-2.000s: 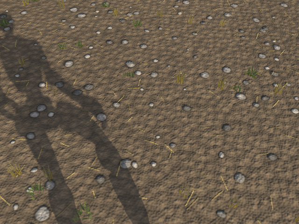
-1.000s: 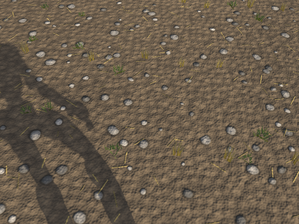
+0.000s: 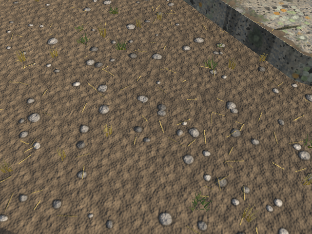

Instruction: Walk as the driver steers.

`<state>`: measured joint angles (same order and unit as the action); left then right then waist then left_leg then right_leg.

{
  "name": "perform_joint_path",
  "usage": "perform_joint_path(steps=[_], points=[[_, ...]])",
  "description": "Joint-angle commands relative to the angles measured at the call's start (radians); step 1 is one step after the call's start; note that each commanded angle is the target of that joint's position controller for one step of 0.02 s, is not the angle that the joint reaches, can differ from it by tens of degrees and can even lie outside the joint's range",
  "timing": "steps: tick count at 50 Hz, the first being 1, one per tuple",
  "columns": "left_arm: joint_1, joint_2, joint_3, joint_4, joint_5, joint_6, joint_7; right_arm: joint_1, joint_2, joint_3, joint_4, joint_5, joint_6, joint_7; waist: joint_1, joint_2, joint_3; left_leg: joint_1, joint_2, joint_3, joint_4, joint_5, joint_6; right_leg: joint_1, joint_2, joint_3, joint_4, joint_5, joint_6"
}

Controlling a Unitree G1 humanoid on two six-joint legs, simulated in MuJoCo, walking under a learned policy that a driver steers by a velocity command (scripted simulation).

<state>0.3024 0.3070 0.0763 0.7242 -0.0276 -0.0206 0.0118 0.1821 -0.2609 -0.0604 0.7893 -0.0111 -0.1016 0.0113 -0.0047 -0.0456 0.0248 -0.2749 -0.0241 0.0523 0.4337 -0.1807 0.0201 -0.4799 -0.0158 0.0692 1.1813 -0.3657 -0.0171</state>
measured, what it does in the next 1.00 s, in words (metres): walks ahead, turning left: right foot, then left foot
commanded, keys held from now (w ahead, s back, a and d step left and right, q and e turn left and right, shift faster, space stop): w+e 0.10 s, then w+q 0.90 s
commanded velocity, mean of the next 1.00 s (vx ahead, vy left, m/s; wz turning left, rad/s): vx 0.50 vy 0.00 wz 0.20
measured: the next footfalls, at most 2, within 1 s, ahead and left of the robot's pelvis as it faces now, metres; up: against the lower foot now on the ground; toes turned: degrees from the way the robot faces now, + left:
right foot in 0.34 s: +0.33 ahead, -0.18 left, +0.00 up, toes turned -6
left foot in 0.86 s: +0.59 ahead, +0.11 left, +0.00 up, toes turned +16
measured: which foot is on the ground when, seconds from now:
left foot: down 0.00-0.34, up 0.36-0.84, down 0.86-1.00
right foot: up 0.00-0.32, down 0.34-0.84, up 0.86-1.00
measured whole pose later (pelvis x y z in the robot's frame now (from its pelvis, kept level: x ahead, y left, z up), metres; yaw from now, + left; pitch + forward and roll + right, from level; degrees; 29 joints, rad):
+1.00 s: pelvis +0.52 +0.02 +0.00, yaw +18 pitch +1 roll -1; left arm 0.18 0.29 0.07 0.77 -0.01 -0.11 0.01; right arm 0.23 -0.29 -0.08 0.76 0.01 -0.04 0.04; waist -0.01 -0.01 0.07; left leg -0.34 -0.08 0.00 0.50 -0.18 0.10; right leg -0.44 -0.07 0.03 1.17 -0.38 0.01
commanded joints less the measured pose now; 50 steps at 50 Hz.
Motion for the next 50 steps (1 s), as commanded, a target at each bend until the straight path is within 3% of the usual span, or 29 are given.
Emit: perform_joint_path(steps=[1, 5, 8, 12, 14, 15, 16, 17, 18, 19, 20, 22, 24, 27, 29, 33, 38, 40, 41, 42, 43, 44, 45, 46, 47, 48, 49, 50], points=[[-0.03, 0.051, 0.018, -0.103, -0.003, -0.002, -0.007, 0.016, -0.115, -0.028, -0.029, 0.006, -0.015, -0.005, -0.015, 0.155, -0.011, 0.163, 0.282, -0.251, -0.261, 0.052, 0.159, -0.208, -0.101, 0.037, -0.047, 0.058, 0.007], [-0.095, 0.036, 0.009, -0.137, 0.003, -0.001, -0.017, 0.025, -0.164, -0.043, -0.009, 0.007, -0.014, -0.008, -0.022, 0.117, -0.005, 0.197, 0.29, -0.116, -0.291, 0.194, 0.172, -0.247, -0.112, 0.023, -0.215, 0.22, 0.021], [-0.192, -0.004, -0.011, -0.157, 0.012, -0.019, -0.031, 0.074, -0.172, -0.038, 0.022, 0.02, -0.006, -0.002, -0.053, 0.094, 0.018, 0.172, 0.25, -0.043, -0.298, 0.234, 0.164, -0.159, -0.08, -0.02, -0.422, 0.336, 0.006], [-0.313, 0.013, -0.014, -0.194, 0.01, -0.039, -0.051, 0.15, -0.216, -0.042, 0.064, 0.047, 0.019, 0.004, -0.074, 0.104, 0.061, 0.243, 0.284, -0.078, -0.267, 0.276, 0.164, -0.119, -0.05, -0.073, -0.583, 0.306, -0.007], [-0.296, 0.047, -0.002, -0.194, 0.009, -0.047, -0.054, 0.158, -0.238, -0.046, 0.079, 0.051, 0.031, 0.001, -0.039, 0.13, 0.042, 0.288, 0.304, -0.098, -0.202, 0.376, 0.146, -0.047, -0.025, -0.077, -0.645, 0.246, -0.025], [-0.224, 0.074, 0.012, -0.175, 0.012, -0.049, -0.051, 0.146, -0.245, -0.046, 0.084, 0.054, 0.035, -0.002, 0.014, 0.139, -0.005, 0.28, 0.289, -0.081, -0.115, 0.51, 0.126, 0.081, 0.001, -0.094, -0.689, 0.253, -0.044], [-0.082, 0.118, 0.038, -0.129, 0.019, -0.05, -0.043, 0.145, -0.228, -0.037, 0.087, 0.054, 0.036, -0.004, 0.09, 0.129, -0.097, 0.225, 0.243, -0.045, 0.048, 0.594, 0.097, 0.304, 0.024, -0.111, -0.717, 0.294, -0.07], [0.089, 0.182, 0.061, -0.094, 0.032, -0.045, -0.028, 0.14, -0.172, -0.014, 0.069, 0.033, 0.029, -0.004, 0.164, 0.087, -0.235, 0.032, 0.194, -0.017, 0.304, 0.385, 0.052, 0.61, -0.109, 0.013, -0.661, 0.334, -0.12], [0.141, 0.277, 0.075, -0.087, 0.047, -0.038, -0.017, 0.245, -0.043, 0.026, 0.037, 0.017, 0.015, 0.002, 0.109, -0.184, -0.39, -0.339, 0.035, -0.006, 0.675, -0.275, -0.018, 0.925, -0.399, 0.46, -0.722, 0.215, -0.264], [0.15, 0.192, 0.053, -0.091, 0.047, -0.039, -0.018, 0.211, -0.13, 0.005, 0.056, 0.044, 0.002, 0.003, 0.145, -0.143, -0.435, -0.418, 0.04, -0.155, 0.828, -0.412, -0.017, 0.877, -0.417, 0.597, -0.818, 0.13, -0.282], [0.095, 0.144, 0.035, -0.081, 0.038, -0.043, -0.019, 0.138, -0.18, -0.014, 0.026, 0.067, 0.0, 0.004, 0.133, -0.121, -0.267, -0.499, 0.084, -0.153, 0.867, -0.35, -0.009, 0.767, -0.379, 0.439, -0.838, 0.145, -0.243], [-0.018, 0.074, 0.015, -0.069, 0.031, -0.054, -0.024, 0.079, -0.162, -0.017, 0.019, 0.046, 0.01, -0.003, 0.071, -0.07, -0.116, -0.46, 0.148, -0.129, 0.788, -0.206, -0.01, 0.533, -0.298, 0.234, -0.905, 0.223, -0.2], [-0.083, 0.043, 0.012, -0.059, 0.038, -0.074, -0.027, 0.123, -0.124, -0.019, 0.033, 0.045, 0.041, -0.005, 0.012, -0.078, -0.071, -0.351, 0.175, -0.141, 0.747, -0.128, -0.018, 0.39, -0.269, 0.126, -0.987, 0.267, -0.187], [-0.106, 0.059, 0.022, -0.028, 0.04, -0.095, -0.019, 0.092, -0.082, -0.014, 0.014, 0.041, 0.071, -0.008, -0.016, -0.029, -0.011, -0.373, 0.18, -0.151, 0.677, -0.054, -0.036, 0.329, -0.275, 0.009, -1.052, 0.357, -0.191], [-0.093, 0.073, 0.029, -0.008, 0.045, -0.096, -0.009, 0.048, -0.077, -0.013, -0.005, 0.036, 0.075, -0.002, -0.009, -0.016, 0.01, -0.408, 0.177, -0.156, 0.58, 0.045, -0.04, 0.348, -0.264, -0.067, -1.064, 0.38, -0.181], [-0.062, 0.113, 0.041, 0.02, 0.037, -0.088, 0.003, -0.076, -0.057, 0.0, -0.044, 0.031, 0.067, 0.026, 0.032, 0.004, 0.047, -0.373, 0.154, -0.088, 0.351, 0.213, -0.024, 0.372, -0.246, -0.196, -1.076, 0.391, -0.151], [-0.007, 0.152, 0.058, 0.063, 0.009, -0.058, 0.006, -0.183, -0.08, -0.002, -0.108, 0.03, 0.071, 0.05, 0.057, 0.004, 0.077, -0.394, 0.127, -0.026, 0.227, 0.111, 0.033, 0.531, -0.29, -0.254, -0.997, 0.486, -0.119], [-0.019, 0.183, 0.066, 0.064, 0.0, -0.042, 0.009, -0.142, -0.109, -0.018, -0.117, 0.031, 0.075, 0.053, 0.017, -0.024, 0.025, -0.291, 0.065, 0.035, 0.223, 0.008, 0.072, 0.569, -0.29, -0.282, -0.865, 0.807, -0.097], [-0.033, 0.193, 0.067, 0.061, -0.005, -0.032, 0.01, -0.049, -0.137, -0.037, -0.1, 0.034, 0.077, 0.051, -0.04, -0.03, -0.033, -0.167, 0.017, 0.069, 0.21, -0.022, 0.098, 0.561, -0.273, -0.302, -0.721, 0.957, -0.08], [-0.042, 0.182, 0.06, 0.056, -0.008, -0.025, 0.012, 0.11, -0.19, -0.07, -0.058, 0.039, 0.08, 0.041, -0.125, -0.009, -0.116, 0.063, -0.038, 0.08, 0.154, 0.023, 0.134, 0.482, -0.23, -0.331, -0.504, 0.969, -0.045], [-0.018, 0.135, 0.04, 0.038, 0.02, -0.032, 0.015, 0.255, -0.292, -0.108, -0.025, 0.042, 0.091, 0.018, -0.168, 0.121, -0.201, 0.352, 0.08, -0.145, 0.122, 0.046, 0.195, 0.232, -0.181, -0.337, -0.18, 0.625, 0.013], [0.071, -0.011, -0.005, -0.016, 0.05, -0.062, 0.004, 0.2, -0.388, -0.114, -0.044, 0.043, 0.079, 0.017, -0.029, 0.347, -0.295, 0.626, 0.309, -0.742, -0.022, -0.171, 0.392, -0.19, 0.036, -0.184, 0.141, -0.233, 0.074], [-0.055, 0.081, 0.006, -0.026, 0.006, -0.099, -0.007, 0.22, -0.294, -0.087, -0.075, 0.036, 0.062, 0.026, -0.115, 0.193, -0.36, 0.65, 0.353, -0.881, -0.163, -0.278, 0.387, -0.294, 0.028, 0.016, 0.215, -0.234, 0.051], [-0.135, 0.118, 0.016, -0.049, -0.026, -0.117, -0.012, 0.189, -0.24, -0.072, -0.067, 0.029, 0.046, 0.029, -0.117, 0.15, -0.22, 0.561, 0.333, -0.746, -0.174, -0.209, 0.341, -0.368, -0.014, 0.011, 0.188, -0.136, 0.022], [-0.142, 0.106, 0.012, -0.043, -0.008, -0.127, -0.004, 0.134, -0.208, -0.063, -0.074, 0.033, 0.038, 0.027, -0.075, 0.08, -0.15, 0.424, 0.291, -0.63, -0.16, -0.109, 0.307, -0.328, -0.06, 0.014, 0.108, -0.052, 0.008], [-0.135, 0.112, 0.018, -0.029, 0.021, -0.126, 0.003, 0.067, -0.169, -0.052, -0.087, 0.031, 0.038, 0.022, -0.034, 0.067, -0.1, 0.289, 0.25, -0.525, -0.161, 0.006, 0.282, -0.253, -0.09, 0.016, 0.019, 0.001, 0.012], [-0.114, 0.118, 0.025, -0.023, 0.03, -0.116, 0.002, 0.032, -0.148, -0.043, -0.106, 0.017, 0.037, 0.016, -0.001, 0.09, -0.091, 0.204, 0.225, -0.473, -0.178, 0.088, 0.274, -0.179, -0.108, 0.026, -0.023, 0.039, 0.015], [-0.108, 0.113, 0.026, -0.024, 0.035, -0.104, 0.001, 0.022, -0.147, -0.042, -0.115, 0.014, 0.036, 0.012, 0.012, 0.093, -0.086, 0.161, 0.212, -0.449, -0.197, 0.14, 0.277, -0.144, -0.108, 0.021, -0.063, 0.055, 0.026]])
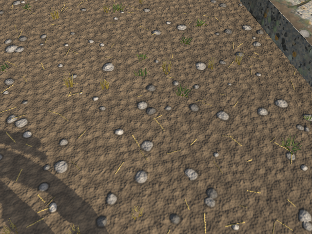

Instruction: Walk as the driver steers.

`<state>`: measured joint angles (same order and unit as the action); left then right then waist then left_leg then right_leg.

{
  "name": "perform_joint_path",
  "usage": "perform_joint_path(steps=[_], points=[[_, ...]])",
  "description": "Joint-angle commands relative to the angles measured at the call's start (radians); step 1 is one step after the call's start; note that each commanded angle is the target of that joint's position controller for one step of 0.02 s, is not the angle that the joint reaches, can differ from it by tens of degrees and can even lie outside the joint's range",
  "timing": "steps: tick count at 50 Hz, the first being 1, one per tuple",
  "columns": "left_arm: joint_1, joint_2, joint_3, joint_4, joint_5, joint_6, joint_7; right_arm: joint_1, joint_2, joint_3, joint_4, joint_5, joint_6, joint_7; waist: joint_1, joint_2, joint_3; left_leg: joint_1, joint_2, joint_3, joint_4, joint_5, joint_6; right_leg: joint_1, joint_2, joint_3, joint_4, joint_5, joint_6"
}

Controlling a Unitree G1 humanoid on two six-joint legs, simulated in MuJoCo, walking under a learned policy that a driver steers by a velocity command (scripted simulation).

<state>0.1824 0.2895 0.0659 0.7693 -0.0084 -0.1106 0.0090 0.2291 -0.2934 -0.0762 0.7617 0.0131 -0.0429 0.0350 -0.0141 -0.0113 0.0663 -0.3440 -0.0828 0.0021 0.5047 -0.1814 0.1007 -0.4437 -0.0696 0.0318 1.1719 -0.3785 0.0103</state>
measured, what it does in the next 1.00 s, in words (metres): walks ahead, turning left: right foot, then left foot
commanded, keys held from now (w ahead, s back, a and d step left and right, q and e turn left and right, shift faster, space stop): w+q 0.46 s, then w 0.54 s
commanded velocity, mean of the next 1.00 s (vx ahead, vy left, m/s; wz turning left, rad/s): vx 0.50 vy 0.00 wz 0.40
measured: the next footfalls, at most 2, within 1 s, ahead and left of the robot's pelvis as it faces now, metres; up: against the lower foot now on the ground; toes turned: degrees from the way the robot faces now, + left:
right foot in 0.34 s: +0.39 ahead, -0.12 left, +0.00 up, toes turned +15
left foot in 0.84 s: +0.56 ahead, +0.22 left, +0.00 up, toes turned +24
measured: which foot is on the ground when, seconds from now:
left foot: down 0.00-0.34, up 0.36-0.82, down 0.84-1.00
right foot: up 0.00-0.32, down 0.34-0.84, up 0.86-1.00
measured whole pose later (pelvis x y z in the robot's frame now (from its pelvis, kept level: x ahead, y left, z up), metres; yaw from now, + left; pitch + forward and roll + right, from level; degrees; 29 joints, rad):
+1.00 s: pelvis +0.53 +0.11 +0.01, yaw +23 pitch +2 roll +0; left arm 0.24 0.31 0.05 0.86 -0.02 -0.09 -0.01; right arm 0.24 -0.27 -0.05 0.71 0.00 -0.06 0.03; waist 0.00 -0.03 0.03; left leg -0.29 -0.04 0.04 0.43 -0.17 0.06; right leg -0.48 -0.09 0.01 1.13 -0.35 -0.01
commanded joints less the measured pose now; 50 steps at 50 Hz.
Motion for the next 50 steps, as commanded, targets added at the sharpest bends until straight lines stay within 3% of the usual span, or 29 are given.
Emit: perform_joint_path(steps=[1, 4, 7, 11, 14, 15, 16, 17, 18, 19, 20, 21, 22, 23, 25, 28, 33, 37, 39, 40, 41, 42, 43, 44, 45, 46, 47, 48, 50], points=[[0.015, 0.115, 0.034, -0.07, 0.02, -0.004, 0.003, -0.02, -0.122, -0.028, -0.088, -0.008, -0.025, -0.018, 0.028, 0.054, -0.122, 0.195, 0.262, -0.367, -0.276, 0.201, 0.2, -0.166, -0.05, 0.047, -0.096, 0.082, 0.012], [-0.07, 0.077, 0.02, -0.099, 0.024, 0.011, 0.004, 0.026, -0.158, -0.039, -0.076, 0.001, -0.026, -0.038, 0.009, 0.047, -0.082, 0.134, 0.223, -0.286, -0.29, 0.267, 0.181, -0.177, -0.022, 0.025, -0.284, 0.23, 0.052], [-0.178, 0.05, 0.006, -0.125, 0.018, 0.006, -0.008, 0.064, -0.16, -0.04, -0.067, 0.007, -0.017, -0.049, -0.035, 0.082, -0.061, 0.095, 0.17, -0.241, -0.278, 0.175, 0.131, -0.11, 0.028, 0.016, -0.518, 0.427, 0.06], [-0.264, 0.074, 0.009, -0.154, 0.0, -0.008, -0.028, 0.13, -0.157, -0.042, -0.046, 0.015, -0.005, -0.054, -0.067, 0.098, -0.049, 0.145, 0.2, -0.318, -0.223, 0.088, 0.111, -0.061, 0.063, 0.035, -0.653, 0.468, 0.047], [-0.231, 0.11, 0.022, -0.15, -0.002, -0.023, -0.037, 0.133, -0.154, -0.044, -0.047, 0.011, 0.005, -0.06, -0.039, 0.129, -0.057, 0.226, 0.232, -0.404, -0.131, 0.108, 0.091, -0.02, 0.067, 0.051, -0.696, 0.355, 0.012], [-0.18, 0.12, 0.028, -0.137, -0.002, -0.028, -0.036, 0.12, -0.15, -0.043, -0.052, 0.01, 0.008, -0.06, -0.009, 0.145, -0.071, 0.228, 0.226, -0.415, -0.09, 0.145, 0.079, 0.046, 0.071, 0.037, -0.717, 0.327, -0.007], [-0.083, 0.144, 0.043, -0.111, 0.004, -0.033, -0.029, 0.106, -0.125, -0.034, -0.061, 0.008, 0.008, -0.058, 0.042, 0.138, -0.124, 0.206, 0.18, -0.393, 0.006, 0.208, 0.052, 0.195, 0.065, 0.027, -0.749, 0.336, -0.037], [0.059, 0.19, 0.057, -0.096, 0.023, -0.036, -0.022, 0.098, -0.072, -0.013, -0.082, -0.004, 0.005, -0.052, 0.108, 0.07, -0.258, 0.103, 0.123, -0.328, 0.249, 0.137, 0.016, 0.447, -0.07, 0.146, -0.717, 0.295, -0.099], [0.172, 0.276, 0.077, -0.068, 0.037, -0.024, -0.019, 0.236, -0.001, 0.008, -0.107, 0.015, -0.005, -0.053, 0.067, -0.223, -0.405, -0.248, -0.029, -0.19, 0.595, -0.294, -0.063, 0.811, -0.309, 0.577, -0.774, 0.116, -0.26], [0.177, 0.209, 0.064, -0.058, 0.009, -0.017, -0.027, 0.254, -0.082, 0.001, -0.098, 0.031, -0.008, -0.055, 0.072, -0.27, -0.389, -0.415, 0.034, -0.191, 0.763, -0.409, -0.077, 0.819, -0.368, 0.784, -0.853, -0.131, -0.288], [0.125, 0.132, 0.043, -0.075, 0.004, -0.01, -0.023, 0.156, -0.157, -0.019, -0.1, 0.029, -0.004, -0.054, 0.1, -0.152, -0.245, -0.459, 0.08, -0.19, 0.813, -0.317, -0.084, 0.698, -0.319, 0.636, -0.878, -0.163, -0.239], [0.074, 0.108, 0.033, -0.08, 0.013, -0.001, -0.019, 0.084, -0.163, -0.023, -0.114, 0.017, 0.001, -0.055, 0.092, -0.082, -0.161, -0.437, 0.115, -0.151, 0.802, -0.241, -0.09, 0.572, -0.273, 0.486, -0.886, -0.045, -0.203], [0.04, 0.087, 0.025, -0.072, 0.018, 0.004, -0.018, 0.043, -0.15, -0.025, -0.129, 0.005, 0.002, -0.053, 0.075, -0.063, -0.097, -0.414, 0.142, -0.145, 0.755, -0.191, -0.092, 0.465, -0.232, 0.382, -0.908, 0.077, -0.192], [0.025, 0.072, 0.018, -0.066, 0.023, 0.003, -0.016, 0.04, -0.134, -0.028, -0.135, 0.007, 0.006, -0.046, 0.052, -0.083, -0.076, -0.373, 0.169, -0.144, 0.718, -0.158, -0.09, 0.401, -0.202, 0.301, -0.93, 0.157, -0.179], [0.034, 0.07, 0.017, -0.044, 0.019, -0.005, -0.019, 0.054, -0.079, -0.017, -0.138, 0.016, 0.013, -0.039, 0.035, -0.097, -0.067, -0.323, 0.18, -0.124, 0.656, -0.143, -0.089, 0.34, -0.173, 0.217, -0.975, 0.227, -0.19], [0.055, 0.112, 0.029, -0.01, 0.011, -0.014, -0.023, 0.007, -0.04, 0.0, -0.16, 0.005, 0.014, -0.037, 0.03, -0.065, -0.048, -0.347, 0.183, -0.117, 0.511, -0.088, -0.1, 0.331, -0.187, 0.142, -1.021, 0.336, -0.228], [0.082, 0.153, 0.034, 0.027, -0.008, 0.003, -0.021, -0.139, -0.02, 0.022, -0.186, 0.0, -0.011, -0.011, 0.07, -0.046, -0.028, -0.273, 0.172, -0.034, 0.201, 0.153, -0.097, 0.34, -0.143, -0.006, -1.031, 0.432, -0.201], [0.164, 0.184, 0.038, 0.076, -0.022, 0.025, -0.021, -0.24, -0.038, 0.021, -0.223, 0.009, -0.019, 0.003, 0.093, -0.062, -0.005, -0.248, 0.146, -0.004, 0.083, 0.123, -0.072, 0.433, -0.19, -0.007, -1.0, 0.472, -0.183], [0.165, 0.201, 0.041, 0.092, -0.028, 0.038, -0.017, -0.221, -0.064, 0.01, -0.225, 0.005, -0.02, 0.006, 0.059, -0.08, -0.021, -0.182, 0.119, 0.018, 0.037, 0.063, -0.04, 0.48, -0.206, -0.018, -0.933, 0.624, -0.165], [0.15, 0.208, 0.04, 0.095, -0.031, 0.044, -0.014, -0.145, -0.086, -0.004, -0.205, -0.001, -0.02, 0.004, 0.004, -0.083, -0.069, -0.054, 0.09, 0.045, -0.003, 0.075, -0.018, 0.474, -0.189, -0.05, -0.838, 0.778, -0.145], [0.154, 0.191, 0.032, 0.099, -0.029, 0.047, -0.01, -0.002, -0.128, -0.029, -0.156, -0.005, -0.017, -0.003, -0.066, -0.069, -0.156, 0.161, 0.062, 0.063, -0.026, 0.105, 0.01, 0.42, -0.147, -0.092, -0.67, 0.864, -0.118], [0.149, 0.148, 0.011, 0.079, -0.005, 0.043, -0.006, 0.17, -0.194, -0.053, -0.119, -0.01, -0.01, -0.016, -0.138, -0.001, -0.279, 0.454, 0.193, -0.089, 0.015, 0.134, 0.061, 0.224, -0.104, -0.122, -0.401, 0.645, -0.078], [0.245, 0.026, -0.029, 0.044, 0.012, 0.024, -0.014, 0.209, -0.294, -0.065, -0.11, -0.017, -0.006, -0.023, -0.068, 0.267, -0.393, 0.744, 0.452, -0.585, -0.08, -0.023, 0.223, -0.164, 0.076, -0.108, -0.029, -0.054, -0.012], [0.201, 0.111, -0.011, 0.059, -0.009, 0.004, -0.021, 0.221, -0.208, -0.045, -0.113, -0.006, -0.01, -0.02, -0.11, 0.209, -0.444, 0.743, 0.475, -0.734, -0.172, -0.131, 0.247, -0.275, 0.064, 0.047, 0.111, -0.207, -0.017], [0.119, 0.158, 0.004, 0.027, -0.036, -0.007, -0.026, 0.159, -0.168, -0.028, -0.111, -0.006, -0.017, -0.017, -0.1, 0.177, -0.285, 0.634, 0.436, -0.581, -0.186, -0.093, 0.205, -0.355, 0.014, 0.042, 0.135, -0.141, -0.03], [0.07, 0.148, 0.0, 0.018, -0.032, -0.01, -0.024, 0.103, -0.139, -0.019, -0.112, -0.006, -0.021, -0.016, -0.073, 0.119, -0.204, 0.504, 0.386, -0.454, -0.201, -0.008, 0.176, -0.337, -0.029, 0.023, 0.088, -0.053, -0.035], [0.053, 0.14, 0.003, 0.019, -0.014, -0.008, -0.02, 0.051, -0.113, -0.012, -0.112, -0.012, -0.024, -0.013, -0.041, 0.089, -0.146, 0.385, 0.352, -0.376, -0.229, 0.078, 0.16, -0.297, -0.054, 0.019, 0.024, 0.007, -0.029], [0.07, 0.133, 0.006, 0.026, -0.007, 0.003, -0.021, 0.018, -0.086, -0.004, -0.116, -0.02, -0.029, -0.011, -0.005, 0.095, -0.127, 0.302, 0.325, -0.323, -0.262, 0.146, 0.15, -0.231, -0.075, 0.03, -0.014, 0.049, -0.025], [0.1, 0.092, -0.002, 0.038, -0.005, 0.026, -0.022, 0.001, -0.089, -0.007, -0.106, -0.016, -0.042, -0.01, 0.03, 0.092, -0.116, 0.217, 0.319, -0.272, -0.318, 0.193, 0.164, -0.171, -0.081, 0.026, -0.067, 0.082, -0.008]])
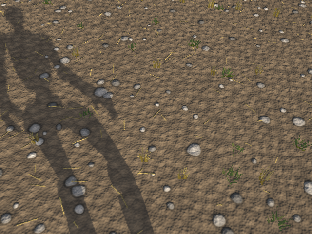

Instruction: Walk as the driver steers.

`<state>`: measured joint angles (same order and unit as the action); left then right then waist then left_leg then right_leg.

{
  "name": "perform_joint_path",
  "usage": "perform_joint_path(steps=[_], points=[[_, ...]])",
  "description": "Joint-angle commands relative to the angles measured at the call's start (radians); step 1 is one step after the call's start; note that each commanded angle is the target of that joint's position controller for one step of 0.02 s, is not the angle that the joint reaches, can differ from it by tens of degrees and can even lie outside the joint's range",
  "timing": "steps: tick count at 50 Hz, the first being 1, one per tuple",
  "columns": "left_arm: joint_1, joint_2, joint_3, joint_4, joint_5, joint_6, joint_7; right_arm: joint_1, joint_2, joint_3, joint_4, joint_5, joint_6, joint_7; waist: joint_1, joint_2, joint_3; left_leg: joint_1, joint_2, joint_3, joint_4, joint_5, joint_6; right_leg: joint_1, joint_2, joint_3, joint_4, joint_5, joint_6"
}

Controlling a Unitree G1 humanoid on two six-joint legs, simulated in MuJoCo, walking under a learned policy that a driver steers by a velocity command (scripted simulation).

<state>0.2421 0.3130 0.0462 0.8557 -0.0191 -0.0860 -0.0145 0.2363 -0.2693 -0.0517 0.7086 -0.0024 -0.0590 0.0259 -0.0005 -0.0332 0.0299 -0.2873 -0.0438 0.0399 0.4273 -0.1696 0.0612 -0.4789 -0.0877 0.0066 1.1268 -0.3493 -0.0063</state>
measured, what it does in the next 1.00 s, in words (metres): walks ahead: right foot, then left foot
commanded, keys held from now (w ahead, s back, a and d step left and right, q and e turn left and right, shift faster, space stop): w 0.58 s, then w+e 0.42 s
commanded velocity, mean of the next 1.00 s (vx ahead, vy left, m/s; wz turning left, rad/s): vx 0.50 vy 0.00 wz -0.12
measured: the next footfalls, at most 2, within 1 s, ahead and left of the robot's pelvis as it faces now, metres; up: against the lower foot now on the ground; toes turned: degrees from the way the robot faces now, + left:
right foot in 0.34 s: +0.37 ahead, -0.16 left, +0.00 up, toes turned -2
left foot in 0.86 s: +0.65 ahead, +0.08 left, +0.00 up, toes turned -7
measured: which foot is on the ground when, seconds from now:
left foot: down 0.00-0.36, up 0.38-0.84, down 0.86-1.00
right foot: up 0.00-0.32, down 0.34-0.86, up 0.88-1.00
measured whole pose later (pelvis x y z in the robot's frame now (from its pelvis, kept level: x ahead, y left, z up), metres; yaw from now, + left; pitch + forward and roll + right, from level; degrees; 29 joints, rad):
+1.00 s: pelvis +0.55 -0.02 +0.00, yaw -10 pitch +1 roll +0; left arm 0.33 0.31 0.07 0.87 -0.03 -0.05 0.01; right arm 0.14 -0.25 -0.05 0.78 -0.01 -0.10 0.02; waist 0.02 -0.04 0.03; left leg -0.33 0.00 0.06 0.47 -0.16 0.02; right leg -0.40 -0.03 0.06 1.14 -0.40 -0.03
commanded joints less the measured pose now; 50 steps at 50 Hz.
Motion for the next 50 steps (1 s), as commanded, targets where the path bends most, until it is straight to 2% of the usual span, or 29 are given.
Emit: perform_joint_path(steps=[1, 4, 7, 12, 15, 16, 17, 18, 19, 20, 21, 22, 23, 24, 25, 28, 31, 34, 38, 41, 42, 43, 44, 45, 46, 47, 48, 49, 50], points=[[0.028, 0.057, 0.014, -0.053, 0.009, 0.01, 0.003, -0.005, -0.122, -0.034, -0.042, 0.004, -0.033, -0.002, 0.023, 0.107, -0.061, 0.134, 0.277, -0.278, -0.262, 0.2, 0.208, -0.142, -0.064, 0.048, -0.058, 0.079, 0.018], [-0.072, 0.041, 0.006, -0.082, 0.02, 0.017, 0.004, 0.023, -0.149, -0.043, -0.012, 0.005, -0.038, -0.013, 0.004, 0.083, -0.014, 0.119, 0.255, -0.2, -0.299, 0.201, 0.195, -0.182, -0.062, 0.045, -0.236, 0.244, 0.037], [-0.176, 0.025, -0.004, -0.103, 0.015, 0.007, -0.008, 0.06, -0.169, -0.046, 0.016, 0.008, -0.033, -0.022, -0.032, 0.083, 0.014, 0.113, 0.223, -0.128, -0.308, 0.176, 0.158, -0.136, -0.027, 0.02, -0.435, 0.411, 0.033], [-0.298, 0.044, -0.006, -0.147, 0.005, -0.002, -0.03, 0.145, -0.191, -0.054, 0.081, 0.022, -0.018, -0.027, -0.068, 0.088, 0.041, 0.243, 0.277, -0.133, -0.26, 0.158, 0.134, -0.135, 0.005, 0.02, -0.581, 0.412, 0.0], [-0.263, 0.072, 0.004, -0.146, 0.007, -0.009, -0.038, 0.144, -0.204, -0.059, 0.102, 0.024, -0.001, -0.034, -0.033, 0.111, 0.014, 0.33, 0.303, -0.14, -0.175, 0.305, 0.106, -0.07, 0.03, 0.0, -0.621, 0.299, -0.04], [-0.191, 0.093, 0.017, -0.127, 0.01, -0.01, -0.036, 0.126, -0.207, -0.059, 0.103, 0.024, 0.005, -0.036, 0.013, 0.117, -0.029, 0.332, 0.281, -0.117, -0.085, 0.462, 0.086, 0.041, 0.06, -0.032, -0.643, 0.282, -0.061], [-0.044, 0.137, 0.041, -0.081, 0.012, -0.01, -0.028, 0.128, -0.184, -0.049, 0.102, 0.019, 0.011, -0.04, 0.076, 0.101, -0.125, 0.285, 0.227, -0.076, 0.091, 0.55, 0.059, 0.25, 0.077, -0.048, -0.642, 0.293, -0.09], [0.129, 0.211, 0.063, -0.047, 0.02, -0.007, -0.018, 0.146, -0.136, -0.026, 0.078, -0.003, 0.012, -0.044, 0.132, -0.009, -0.276, 0.098, 0.165, -0.027, 0.4, 0.307, 0.02, 0.543, -0.094, 0.145, -0.607, 0.337, -0.153], [0.175, 0.271, 0.076, -0.026, 0.017, 0.002, -0.022, 0.269, -0.023, 0.005, 0.067, 0.002, -0.009, -0.033, 0.063, -0.284, -0.381, -0.306, -0.021, -0.045, 0.731, -0.341, -0.048, 0.851, -0.288, 0.621, -0.729, 0.075, -0.309], [0.165, 0.171, 0.049, -0.037, 0.0, 0.0, -0.024, 0.201, -0.124, -0.015, 0.079, 0.019, -0.028, -0.029, 0.112, -0.173, -0.35, -0.419, 0.016, -0.177, 0.844, -0.418, -0.037, 0.836, -0.274, 0.695, -0.816, -0.075, -0.285], [0.098, 0.139, 0.038, -0.048, 0.004, -0.003, -0.021, 0.11, -0.168, -0.029, 0.05, 0.043, -0.04, -0.025, 0.104, -0.123, -0.216, -0.483, 0.064, -0.159, 0.854, -0.331, -0.022, 0.723, -0.25, 0.558, -0.836, -0.053, -0.245], [0.032, 0.124, 0.033, -0.061, 0.013, -0.004, -0.019, 0.059, -0.16, -0.025, 0.039, 0.039, -0.044, -0.03, 0.076, -0.046, -0.143, -0.458, 0.116, -0.126, 0.814, -0.24, -0.02, 0.594, -0.216, 0.456, -0.852, 0.046, -0.226], [-0.01, 0.098, 0.027, -0.066, 0.021, -0.005, -0.019, 0.031, -0.154, -0.029, 0.035, 0.023, -0.043, -0.034, 0.053, -0.025, -0.087, -0.428, 0.146, -0.119, 0.759, -0.181, -0.026, 0.484, -0.188, 0.384, -0.877, 0.148, -0.226], [-0.032, 0.077, 0.02, -0.068, 0.033, -0.009, -0.019, 0.048, -0.142, -0.031, 0.038, 0.018, -0.034, -0.034, 0.021, -0.048, -0.081, -0.364, 0.17, -0.127, 0.728, -0.141, -0.028, 0.415, -0.163, 0.333, -0.901, 0.217, -0.22], [-0.038, 0.07, 0.019, -0.066, 0.033, -0.013, -0.02, 0.067, -0.124, -0.029, 0.045, 0.017, -0.025, -0.033, 0.006, -0.058, -0.08, -0.327, 0.176, -0.125, 0.702, -0.125, -0.034, 0.378, -0.15, 0.299, -0.926, 0.25, -0.224], [-0.021, 0.098, 0.027, -0.044, 0.021, -0.022, -0.012, 0.031, -0.091, -0.021, 0.033, 0.009, -0.004, -0.036, -0.005, -0.038, -0.039, -0.349, 0.191, -0.108, 0.595, -0.063, -0.064, 0.324, -0.145, 0.215, -0.987, 0.333, -0.245], [0.021, 0.117, 0.033, -0.023, 0.015, -0.014, 0.002, -0.076, -0.077, -0.015, 0.003, 0.0, -0.009, -0.035, 0.022, -0.014, -0.006, -0.377, 0.183, -0.097, 0.407, 0.099, -0.084, 0.329, -0.114, 0.156, -1.007, 0.372, -0.227], [0.07, 0.134, 0.038, -0.003, 0.003, -0.004, 0.012, -0.181, -0.059, -0.007, -0.019, 0.005, -0.023, -0.024, 0.055, -0.015, 0.015, -0.319, 0.139, -0.076, 0.216, 0.228, -0.096, 0.327, -0.081, 0.116, -0.996, 0.365, -0.201], [0.139, 0.14, 0.043, 0.024, -0.007, 0.016, 0.02, -0.286, -0.072, -0.006, -0.047, 0.017, -0.041, -0.003, 0.081, -0.03, 0.031, -0.274, 0.102, -0.085, 0.092, 0.237, -0.094, 0.387, -0.113, 0.164, -0.933, 0.33, -0.192], [0.127, 0.155, 0.055, 0.025, -0.007, 0.03, 0.029, -0.236, -0.118, -0.021, -0.036, 0.018, -0.054, 0.001, 0.031, -0.06, 0.007, -0.169, 0.09, -0.093, 0.04, 0.145, -0.064, 0.427, -0.143, 0.219, -0.846, 0.357, -0.164], [0.112, 0.148, 0.053, 0.021, -0.006, 0.033, 0.03, -0.157, -0.139, -0.034, -0.013, 0.017, -0.057, -0.003, -0.016, -0.061, -0.031, -0.05, 0.078, -0.075, 0.011, 0.124, -0.043, 0.41, -0.118, 0.207, -0.768, 0.43, -0.145], [0.112, 0.11, 0.04, 0.013, 0.002, 0.033, 0.028, -0.02, -0.185, -0.056, 0.022, 0.008, -0.06, -0.012, -0.077, -0.039, -0.132, 0.168, 0.108, -0.09, 0.026, 0.121, -0.007, 0.345, -0.056, 0.17, -0.594, 0.452, -0.114], [0.116, 0.037, 0.015, -0.022, 0.029, 0.033, 0.028, 0.146, -0.255, -0.074, 0.04, -0.006, -0.056, -0.021, -0.132, 0.103, -0.303, 0.45, 0.302, -0.285, 0.058, 0.093, 0.048, 0.168, 0.035, 0.102, -0.276, 0.193, -0.072], [0.239, -0.031, -0.002, -0.051, -0.002, 0.015, 0.025, 0.162, -0.299, -0.083, 0.059, -0.008, -0.042, -0.015, -0.059, 0.414, -0.394, 0.674, 0.477, -0.715, -0.08, -0.162, 0.178, -0.167, 0.144, 0.061, 0.007, -0.254, -0.032], [0.194, 0.086, 0.024, -0.03, -0.023, 0.011, 0.026, 0.124, -0.186, -0.054, 0.04, -0.002, -0.042, -0.012, -0.085, 0.269, -0.299, 0.593, 0.445, -0.708, -0.134, -0.31, 0.153, -0.257, 0.079, 0.141, 0.123, -0.227, -0.03], [0.113, 0.128, 0.04, -0.05, -0.029, 0.012, 0.026, 0.069, -0.137, -0.039, 0.036, 0.004, -0.044, -0.015, -0.086, 0.197, -0.176, 0.475, 0.414, -0.547, -0.147, -0.276, 0.115, -0.287, 0.043, 0.126, 0.134, -0.131, -0.036], [0.085, 0.111, 0.041, -0.052, -0.023, 0.016, 0.03, 0.012, -0.118, -0.032, 0.037, 0.0, -0.046, -0.013, -0.057, 0.135, -0.119, 0.362, 0.374, -0.441, -0.17, -0.159, 0.099, -0.249, 0.004, 0.11, 0.115, -0.051, -0.028], [0.068, 0.098, 0.045, -0.057, -0.013, 0.022, 0.029, -0.026, -0.092, -0.027, 0.043, -0.004, -0.047, -0.012, -0.038, 0.134, -0.071, 0.281, 0.342, -0.355, -0.198, -0.074, 0.096, -0.226, -0.021, 0.111, 0.071, 0.002, -0.022], [0.08, 0.078, 0.047, -0.06, -0.013, 0.033, 0.025, -0.049, -0.086, -0.026, 0.049, -0.011, -0.05, -0.014, -0.014, 0.158, -0.054, 0.221, 0.323, -0.285, -0.226, -0.019, 0.091, -0.176, -0.044, 0.112, 0.047, 0.039, -0.017]])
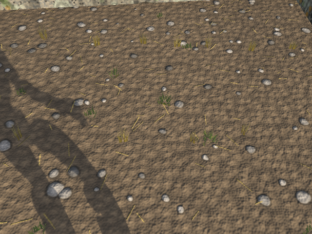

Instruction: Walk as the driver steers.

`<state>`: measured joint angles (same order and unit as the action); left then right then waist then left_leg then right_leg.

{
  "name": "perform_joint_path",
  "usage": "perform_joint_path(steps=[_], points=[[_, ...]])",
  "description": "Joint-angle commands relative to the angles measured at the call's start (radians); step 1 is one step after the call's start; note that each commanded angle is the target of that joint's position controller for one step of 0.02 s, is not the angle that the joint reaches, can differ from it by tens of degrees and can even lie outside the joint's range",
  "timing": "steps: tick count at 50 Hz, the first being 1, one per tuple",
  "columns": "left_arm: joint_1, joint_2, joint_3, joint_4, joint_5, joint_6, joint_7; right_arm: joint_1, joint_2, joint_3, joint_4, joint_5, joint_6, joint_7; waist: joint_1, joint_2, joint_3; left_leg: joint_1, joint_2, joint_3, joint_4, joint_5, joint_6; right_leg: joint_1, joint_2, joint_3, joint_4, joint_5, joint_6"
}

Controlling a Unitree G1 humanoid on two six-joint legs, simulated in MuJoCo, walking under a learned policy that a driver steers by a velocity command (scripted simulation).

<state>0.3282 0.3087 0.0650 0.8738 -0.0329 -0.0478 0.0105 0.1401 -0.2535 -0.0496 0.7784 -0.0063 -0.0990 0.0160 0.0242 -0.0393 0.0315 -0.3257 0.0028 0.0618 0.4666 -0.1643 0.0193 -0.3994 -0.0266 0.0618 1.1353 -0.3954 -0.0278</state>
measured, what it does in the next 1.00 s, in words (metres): walks ahead, turning right: right foot, then left foot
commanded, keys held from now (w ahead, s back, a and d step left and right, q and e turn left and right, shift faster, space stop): w+e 0.08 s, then e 0.48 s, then no key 0.44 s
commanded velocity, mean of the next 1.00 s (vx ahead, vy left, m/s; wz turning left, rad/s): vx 0.16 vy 0.00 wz -0.43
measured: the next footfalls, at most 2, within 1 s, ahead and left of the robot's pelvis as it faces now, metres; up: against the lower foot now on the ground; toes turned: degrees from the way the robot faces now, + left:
right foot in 0.34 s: +0.30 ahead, -0.16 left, +0.00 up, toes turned -20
left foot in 0.82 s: +0.36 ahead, +0.07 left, +0.00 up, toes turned -26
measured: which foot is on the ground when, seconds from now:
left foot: down 0.00-0.36, up 0.38-0.80, down 0.82-1.00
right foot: up 0.00-0.32, down 0.34-1.00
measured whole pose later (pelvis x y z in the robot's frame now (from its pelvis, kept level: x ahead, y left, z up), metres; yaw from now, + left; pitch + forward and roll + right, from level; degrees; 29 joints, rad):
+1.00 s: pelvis +0.27 -0.03 +0.00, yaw -26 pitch +0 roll +0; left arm 0.17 0.27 0.05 0.70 0.02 0.04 0.01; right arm 0.18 -0.25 -0.03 0.83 -0.02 -0.03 -0.01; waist 0.00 -0.03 0.03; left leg -0.24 0.01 -0.02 0.53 -0.28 -0.01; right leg -0.30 0.06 0.09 0.51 -0.18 -0.01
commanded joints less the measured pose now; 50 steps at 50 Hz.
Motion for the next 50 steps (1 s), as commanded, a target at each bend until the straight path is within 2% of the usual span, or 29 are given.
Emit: perform_joint_path(steps=[1, 5, 8, 10, 12, 14, 15, 16, 17, 18, 19, 20, 21, 22, 23, 25, 28, 31, 34, 37, 40, 41, 42, 43, 44, 46, 47, 49, 50], points=[[-0.006, 0.064, 0.027, -0.083, -0.002, 0.005, -0.003, 0.036, -0.097, -0.03, -0.015, -0.007, -0.014, -0.005, -0.03, 0.166, -0.044, 0.228, 0.266, -0.257, -0.29, 0.018, 0.139, -0.236, -0.113, 0.047, 0.024, 0.101, 0.01], [-0.078, 0.033, 0.023, -0.134, 0.008, 0.03, -0.008, 0.035, -0.136, -0.045, 0.015, -0.008, -0.021, -0.017, -0.02, 0.108, 0.009, 0.201, 0.275, -0.11, -0.333, 0.211, 0.168, -0.291, -0.121, 0.039, -0.1, 0.204, 0.037], [-0.138, 0.012, 0.013, -0.166, 0.02, 0.024, -0.025, 0.011, -0.168, -0.054, 0.019, -0.007, -0.003, -0.032, -0.027, 0.105, 0.017, 0.179, 0.232, 0.05, -0.296, 0.445, 0.145, -0.21, -0.094, -0.031, -0.311, 0.352, 0.044], [-0.194, 0.008, 0.011, -0.192, 0.024, 0.024, -0.042, 0.032, -0.185, -0.058, 0.027, 0.001, 0.011, -0.043, -0.05, 0.103, 0.002, 0.201, 0.231, 0.096, -0.263, 0.51, 0.135, -0.157, -0.067, -0.077, -0.409, 0.421, 0.038], [-0.218, 0.025, 0.017, -0.218, 0.024, 0.031, -0.056, 0.046, -0.202, -0.064, 0.037, 0.018, 0.025, -0.047, -0.051, 0.113, -0.015, 0.263, 0.253, 0.106, -0.215, 0.532, 0.122, -0.138, -0.055, -0.087, -0.466, 0.402, 0.019], [-0.203, 0.058, 0.032, -0.233, 0.029, 0.041, -0.064, 0.03, -0.223, -0.073, 0.036, 0.039, 0.039, -0.05, -0.025, 0.129, -0.033, 0.311, 0.273, 0.111, -0.127, 0.611, 0.101, -0.099, -0.027, -0.105, -0.501, 0.317, -0.014], [-0.162, 0.081, 0.043, -0.23, 0.031, 0.045, -0.065, 0.016, -0.232, -0.078, 0.031, 0.049, 0.045, -0.052, 0.002, 0.135, -0.055, 0.32, 0.272, 0.115, -0.047, 0.682, 0.088, -0.046, 0.0, -0.124, -0.522, 0.279, -0.035], [-0.07, 0.111, 0.062, -0.21, 0.031, 0.044, -0.063, 0.001, -0.227, -0.077, 0.026, 0.056, 0.053, -0.052, 0.054, 0.113, -0.097, 0.305, 0.245, 0.134, 0.096, 0.687, 0.062, 0.07, 0.037, -0.142, -0.591, 0.317, -0.064], [0.03, 0.168, 0.089, -0.183, 0.033, 0.044, -0.045, 0.038, -0.196, -0.068, 0.03, 0.043, 0.055, -0.048, 0.094, 0.036, -0.154, 0.222, 0.181, 0.152, 0.31, 0.541, 0.008, 0.247, 0.056, -0.11, -0.67, 0.496, -0.1], [0.038, 0.265, 0.103, -0.191, 0.03, 0.049, -0.018, 0.087, -0.092, -0.034, 0.003, -0.024, 0.054, -0.039, 0.03, -0.22, -0.213, -0.051, 0.078, 0.152, 0.628, -0.214, -0.058, 0.471, -0.165, 0.191, -0.626, 0.993, -0.175], [-0.031, 0.3, 0.095, -0.255, 0.054, 0.038, -0.025, 0.18, -0.098, -0.022, -0.013, -0.023, 0.049, -0.028, -0.028, -0.262, -0.406, -0.281, -0.075, -0.042, 0.924, -0.603, -0.101, 0.657, -0.374, 0.63, -0.682, 0.935, -0.426], [-0.055, 0.223, 0.079, -0.278, 0.042, 0.032, -0.039, 0.109, -0.181, -0.04, -0.003, 0.009, 0.048, -0.021, 0.037, -0.072, -0.419, -0.324, -0.02, -0.162, 0.946, -0.507, -0.081, 0.61, -0.328, 0.56, -0.747, 0.763, -0.389], [-0.102, 0.182, 0.067, -0.278, 0.03, 0.025, -0.039, 0.036, -0.181, -0.04, -0.028, 0.026, 0.049, -0.025, 0.024, -0.04, -0.3, -0.355, 0.007, -0.151, 0.896, -0.416, -0.061, 0.505, -0.274, 0.445, -0.765, 0.633, -0.332], [-0.142, 0.156, 0.061, -0.272, 0.018, 0.025, -0.033, 0.019, -0.166, -0.039, -0.016, 0.012, 0.056, -0.039, -0.004, 0.034, -0.213, -0.348, 0.045, -0.15, 0.816, -0.345, -0.062, 0.387, -0.22, 0.376, -0.782, 0.529, -0.274], [-0.172, 0.134, 0.053, -0.276, 0.017, 0.03, -0.024, 0.009, -0.181, -0.044, -0.018, 0.0, 0.067, -0.051, -0.022, 0.011, -0.171, -0.309, 0.063, -0.157, 0.745, -0.304, -0.063, 0.286, -0.196, 0.339, -0.798, 0.495, -0.251], [-0.19, 0.139, 0.053, -0.292, 0.042, 0.038, -0.012, 0.024, -0.174, -0.047, -0.017, -0.004, 0.084, -0.053, -0.049, -0.034, -0.16, -0.217, 0.043, -0.148, 0.678, -0.256, -0.065, 0.174, -0.157, 0.311, -0.823, 0.496, -0.238], [-0.173, 0.163, 0.064, -0.297, 0.036, 0.043, 0.005, 0.017, -0.142, -0.038, -0.02, -0.007, 0.09, -0.059, -0.044, -0.036, -0.18, -0.2, 0.02, -0.15, 0.548, -0.219, -0.089, 0.158, -0.136, 0.294, -0.818, 0.501, -0.235], [-0.185, 0.148, 0.056, -0.303, 0.035, 0.056, 0.02, 0.004, -0.135, -0.034, -0.018, -0.001, 0.099, -0.059, -0.031, -0.055, -0.183, -0.179, 0.029, -0.152, 0.464, -0.149, -0.107, 0.137, -0.121, 0.285, -0.82, 0.339, -0.213], [-0.188, 0.131, 0.047, -0.295, 0.044, 0.064, 0.019, -0.022, -0.131, -0.03, -0.027, 0.003, 0.1, -0.056, -0.013, -0.088, -0.149, -0.127, 0.032, -0.142, 0.379, -0.131, -0.109, 0.094, -0.106, 0.294, -0.832, 0.194, -0.201], [-0.176, 0.118, 0.037, -0.283, 0.049, 0.07, 0.012, -0.029, -0.135, -0.028, -0.033, 0.006, 0.086, -0.048, 0.004, -0.101, -0.134, -0.076, 0.03, -0.129, 0.279, -0.163, -0.094, 0.115, -0.119, 0.324, -0.803, 0.201, -0.199], [-0.179, 0.086, 0.016, -0.268, 0.038, 0.078, 0.009, 0.028, -0.116, -0.023, -0.017, 0.001, 0.069, -0.028, -0.039, -0.085, -0.126, 0.08, 0.017, -0.098, -0.009, -0.023, -0.047, 0.111, -0.09, 0.319, -0.735, 0.248, -0.148], [-0.135, 0.067, 0.009, -0.253, 0.04, 0.075, 0.009, 0.036, -0.147, -0.026, -0.019, -0.015, 0.065, -0.024, -0.03, -0.04, -0.122, 0.153, 0.08, -0.153, -0.076, 0.07, -0.016, 0.074, -0.052, 0.288, -0.695, 0.212, -0.096], [-0.074, 0.042, 0.003, -0.251, 0.054, 0.067, 0.007, 0.029, -0.228, -0.04, -0.031, -0.031, 0.066, -0.027, 0.027, 0.149, -0.133, 0.203, 0.241, -0.305, -0.096, 0.232, 0.057, 0.015, 0.058, 0.172, -0.556, 0.046, -0.036], [-0.118, 0.059, 0.01, -0.271, 0.048, 0.061, 0.006, -0.003, -0.195, -0.031, -0.015, -0.04, 0.07, -0.027, 0.036, 0.286, -0.086, 0.082, 0.306, -0.41, -0.142, 0.176, 0.163, 0.014, 0.102, 0.067, -0.546, -0.029, 0.004], [-0.142, 0.094, 0.017, -0.262, 0.056, 0.058, 0.006, -0.06, -0.141, -0.015, -0.039, -0.034, 0.066, -0.026, 0.024, 0.242, -0.073, 0.05, 0.282, -0.389, -0.154, 0.125, 0.166, 0.073, 0.071, 0.065, -0.528, 0.0, 0.024], [-0.181, 0.061, 0.013, -0.253, 0.059, 0.067, 0.005, -0.048, -0.156, -0.018, -0.027, -0.011, 0.061, -0.027, 0.006, 0.212, -0.076, 0.068, 0.196, -0.299, -0.124, 0.042, 0.091, 0.131, 0.059, 0.052, -0.611, 0.141, 0.031], [-0.192, 0.056, 0.011, -0.255, 0.063, 0.074, 0.003, -0.03, -0.156, -0.017, -0.018, -0.006, 0.058, -0.027, -0.006, 0.206, -0.073, 0.053, 0.177, -0.282, -0.121, 0.002, 0.067, 0.171, 0.044, 0.065, -0.642, 0.202, 0.031], [-0.182, 0.042, 0.007, -0.245, 0.058, 0.08, -0.004, -0.003, -0.137, -0.007, -0.005, -0.013, 0.058, -0.026, -0.006, 0.174, -0.064, 0.01, 0.129, -0.224, -0.115, -0.109, 0.026, 0.231, 0.031, 0.075, -0.664, 0.244, 0.01], [-0.174, 0.058, 0.011, -0.236, 0.053, 0.081, -0.005, 0.004, -0.132, -0.004, -0.006, -0.015, 0.059, -0.025, -0.016, 0.138, -0.044, 0.003, 0.104, -0.194, -0.11, -0.157, 0.013, 0.213, 0.027, 0.082, -0.663, 0.231, -0.008]])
